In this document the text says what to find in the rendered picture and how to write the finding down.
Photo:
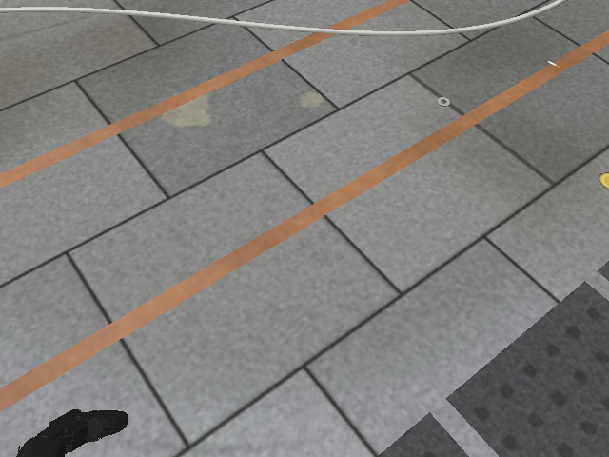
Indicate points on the left robot hand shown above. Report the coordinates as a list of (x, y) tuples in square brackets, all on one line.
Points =
[(71, 430)]

